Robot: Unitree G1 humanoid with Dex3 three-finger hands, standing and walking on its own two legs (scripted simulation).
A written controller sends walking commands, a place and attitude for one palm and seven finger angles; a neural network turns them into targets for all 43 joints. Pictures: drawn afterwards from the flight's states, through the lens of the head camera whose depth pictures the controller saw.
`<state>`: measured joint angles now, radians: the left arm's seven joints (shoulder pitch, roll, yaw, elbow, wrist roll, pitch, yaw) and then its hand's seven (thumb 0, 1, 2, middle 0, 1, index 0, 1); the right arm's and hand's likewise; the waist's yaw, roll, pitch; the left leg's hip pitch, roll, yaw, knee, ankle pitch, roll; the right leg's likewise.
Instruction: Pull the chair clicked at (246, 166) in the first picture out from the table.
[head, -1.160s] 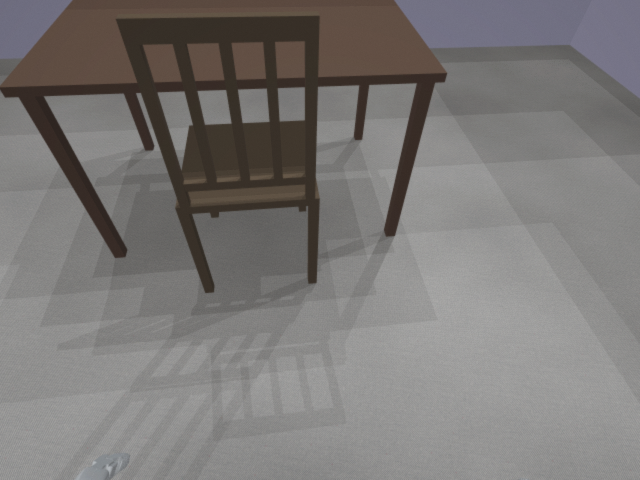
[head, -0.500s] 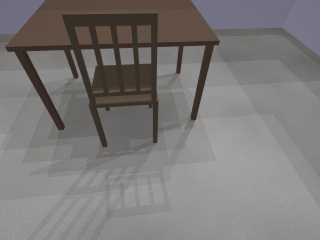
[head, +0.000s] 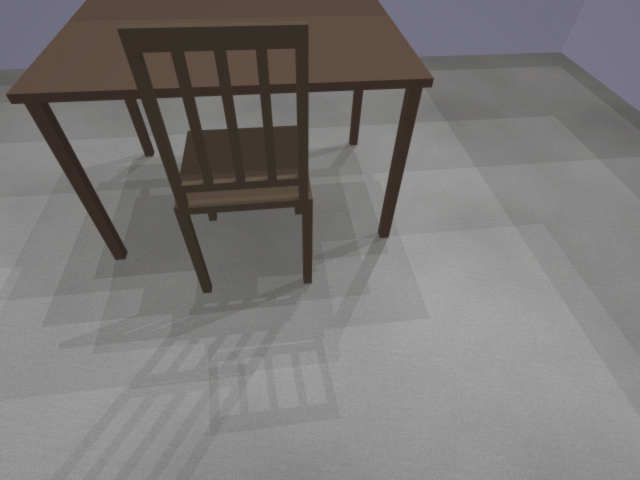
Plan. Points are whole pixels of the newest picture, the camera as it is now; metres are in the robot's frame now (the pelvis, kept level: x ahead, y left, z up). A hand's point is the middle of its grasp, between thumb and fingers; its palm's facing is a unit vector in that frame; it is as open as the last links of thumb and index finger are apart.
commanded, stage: look at it before walking up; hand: left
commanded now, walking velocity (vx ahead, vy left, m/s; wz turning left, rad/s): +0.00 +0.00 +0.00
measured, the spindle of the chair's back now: (231, 123) +0.92 +0.28 -0.06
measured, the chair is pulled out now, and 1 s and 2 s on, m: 0.00 0.00 0.00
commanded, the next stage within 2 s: walk to a spot facing it in 0.38 s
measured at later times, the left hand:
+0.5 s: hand out of the picture +0.09 +0.24 -0.16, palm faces -0.02 -0.94 -0.33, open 7.4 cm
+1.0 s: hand out of the picture +0.06 +0.24 -0.19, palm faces +0.12 -0.98 -0.15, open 7.4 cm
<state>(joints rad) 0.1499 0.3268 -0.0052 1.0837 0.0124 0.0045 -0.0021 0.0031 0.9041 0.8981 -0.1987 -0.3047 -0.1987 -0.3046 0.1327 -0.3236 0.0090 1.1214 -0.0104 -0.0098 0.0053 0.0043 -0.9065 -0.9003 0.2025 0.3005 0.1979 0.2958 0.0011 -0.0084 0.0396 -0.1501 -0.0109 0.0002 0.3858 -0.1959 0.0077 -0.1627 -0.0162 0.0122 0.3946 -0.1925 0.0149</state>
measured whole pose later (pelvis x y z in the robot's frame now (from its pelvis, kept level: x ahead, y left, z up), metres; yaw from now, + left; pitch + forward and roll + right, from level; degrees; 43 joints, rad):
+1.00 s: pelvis +0.10 +0.07 +0.00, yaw +6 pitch -1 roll -2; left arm 0.32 0.20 0.03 1.11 0.02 0.02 0.00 0.01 0.91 0.90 -0.20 -0.30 -0.19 -0.30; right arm 0.41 -0.12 0.01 1.12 -0.02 -0.06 -0.02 0.00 -0.91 -0.90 0.20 0.30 0.20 0.30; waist -0.01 -0.04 0.04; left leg -0.09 -0.03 0.08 0.39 -0.28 0.09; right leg -0.46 -0.07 -0.06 1.09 -0.35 0.02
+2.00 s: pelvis +0.44 +0.11 -0.01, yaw +9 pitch -1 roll +0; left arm 0.36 0.15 0.05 1.13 0.02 -0.01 0.01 0.00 0.91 0.90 -0.19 -0.30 -0.19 -0.30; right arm 0.16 -0.13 -0.03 1.01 -0.01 -0.07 -0.03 -0.03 -0.95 -0.90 0.20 0.30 0.20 0.30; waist 0.03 -0.05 0.06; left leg -0.26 0.02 0.15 0.50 -0.23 0.05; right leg -0.38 -0.05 -0.07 1.07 -0.45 -0.02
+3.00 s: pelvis +0.38 +0.11 +0.00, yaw +9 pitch -2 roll +1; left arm 0.29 0.12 0.01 1.15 0.01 0.02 0.04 0.00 0.91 0.90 -0.19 -0.30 -0.19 -0.30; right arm 0.26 -0.16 -0.01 1.12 -0.01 0.01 -0.04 0.01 -0.93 -0.90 0.20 0.30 0.20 0.30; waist 0.00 0.02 0.05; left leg -0.19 -0.02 0.08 0.40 -0.18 0.03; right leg -0.12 0.00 -0.03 0.43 -0.28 -0.02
